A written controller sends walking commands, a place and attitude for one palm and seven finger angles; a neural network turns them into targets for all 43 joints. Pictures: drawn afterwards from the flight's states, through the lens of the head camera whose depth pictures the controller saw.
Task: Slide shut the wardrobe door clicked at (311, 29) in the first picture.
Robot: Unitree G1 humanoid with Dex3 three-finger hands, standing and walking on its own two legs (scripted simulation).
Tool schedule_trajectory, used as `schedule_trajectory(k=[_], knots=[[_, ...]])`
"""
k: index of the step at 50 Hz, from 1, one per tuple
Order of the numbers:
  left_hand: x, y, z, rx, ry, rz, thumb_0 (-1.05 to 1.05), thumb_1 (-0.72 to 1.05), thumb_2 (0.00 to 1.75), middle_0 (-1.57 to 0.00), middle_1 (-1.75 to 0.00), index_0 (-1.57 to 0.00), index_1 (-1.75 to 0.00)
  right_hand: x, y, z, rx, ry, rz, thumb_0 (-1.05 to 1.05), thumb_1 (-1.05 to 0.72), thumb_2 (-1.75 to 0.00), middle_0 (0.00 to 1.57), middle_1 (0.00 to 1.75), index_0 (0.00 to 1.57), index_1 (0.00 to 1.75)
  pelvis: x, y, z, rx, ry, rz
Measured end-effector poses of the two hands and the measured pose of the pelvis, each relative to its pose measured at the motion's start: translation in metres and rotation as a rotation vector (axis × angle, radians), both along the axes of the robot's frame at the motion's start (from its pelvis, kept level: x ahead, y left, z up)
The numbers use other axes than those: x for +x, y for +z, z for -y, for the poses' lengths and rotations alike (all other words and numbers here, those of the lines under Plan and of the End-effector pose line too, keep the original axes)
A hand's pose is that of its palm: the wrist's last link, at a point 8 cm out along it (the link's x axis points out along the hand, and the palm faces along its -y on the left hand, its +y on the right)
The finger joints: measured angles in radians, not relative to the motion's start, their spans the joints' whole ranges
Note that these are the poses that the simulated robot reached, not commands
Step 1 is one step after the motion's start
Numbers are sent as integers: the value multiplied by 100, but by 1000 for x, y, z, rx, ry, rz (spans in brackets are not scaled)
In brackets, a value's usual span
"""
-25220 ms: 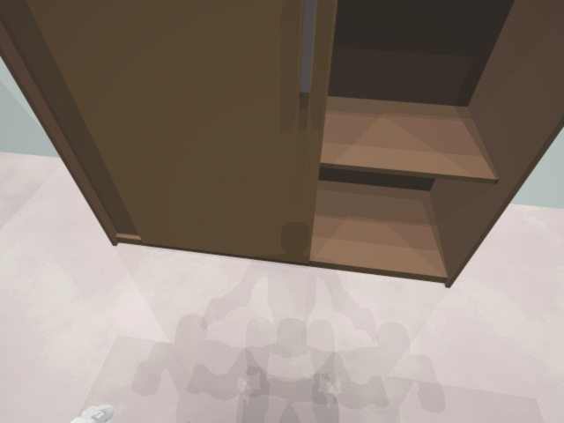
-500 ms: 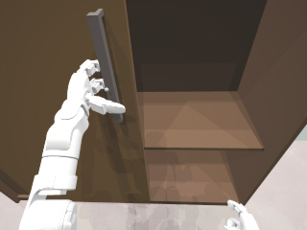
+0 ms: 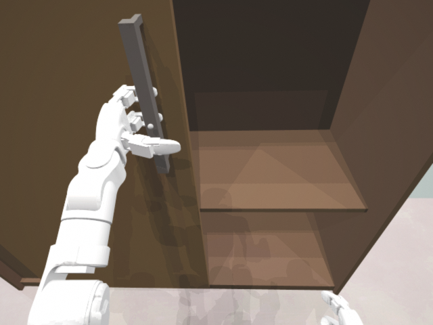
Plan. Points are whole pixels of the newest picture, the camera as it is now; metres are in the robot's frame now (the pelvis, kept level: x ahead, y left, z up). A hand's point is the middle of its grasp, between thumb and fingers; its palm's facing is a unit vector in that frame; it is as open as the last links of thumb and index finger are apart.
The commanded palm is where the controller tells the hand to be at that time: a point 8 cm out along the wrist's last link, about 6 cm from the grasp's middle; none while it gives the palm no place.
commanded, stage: grip the handle and tug to test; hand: left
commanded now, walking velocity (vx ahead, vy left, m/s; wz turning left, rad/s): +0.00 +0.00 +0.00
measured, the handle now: (152, 105) +0.45 +0.15 +0.23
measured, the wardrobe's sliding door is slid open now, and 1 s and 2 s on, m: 0.56 0.56 0.54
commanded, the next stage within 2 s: tug the door sideways, standing still in 1.22 s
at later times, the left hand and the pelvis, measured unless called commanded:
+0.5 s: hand (150, 126) +0.39 +0.14 +0.22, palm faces +0.04 -1.00 -0.02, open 7.1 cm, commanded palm +0.35 +0.19 +0.22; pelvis +0.01 +0.01 +0.00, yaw +0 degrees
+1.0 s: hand (152, 127) +0.38 +0.13 +0.22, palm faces +0.05 -1.00 -0.02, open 7.1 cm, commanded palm +0.34 +0.19 +0.22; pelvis +0.02 +0.01 +0.00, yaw -1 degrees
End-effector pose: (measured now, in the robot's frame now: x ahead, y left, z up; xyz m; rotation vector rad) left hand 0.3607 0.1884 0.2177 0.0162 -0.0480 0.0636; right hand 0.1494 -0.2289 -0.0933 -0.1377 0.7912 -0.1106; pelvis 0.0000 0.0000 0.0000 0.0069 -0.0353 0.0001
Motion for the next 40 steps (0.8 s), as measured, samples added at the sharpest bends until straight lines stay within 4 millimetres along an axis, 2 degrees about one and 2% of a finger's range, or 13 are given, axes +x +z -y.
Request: schedule_trajectory(k=[8,20,31,40], knots=[[-3,0,-1,10,-7,0,-1,-5,49,-32,-125,-28,-122,7,4,3,-8,-6,31,2,-90,-90,20,30,20,30,0,0,-3,-1,-1,1],[2,0,-3,0,-14,0,0,50,73,-37,-132,-33,-130,22,8,-5,-9,10,46,2,-90,-90,20,30,20,30,5,0,-6,-1,1,-5],[0,0,2,7,-11,4,0,56,74,-32,-135,-26,-134,28,7,-14,10,24,47,2,-90,-90,20,30,20,30,10,0,-9,1,0,-3],[-1,0,3,10,-15,5,0,59,72,-30,-135,-23,-134,30,9,-12,7,23,48,2,-90,-90,20,30,20,30,13,0,-9,2,-6,-1]])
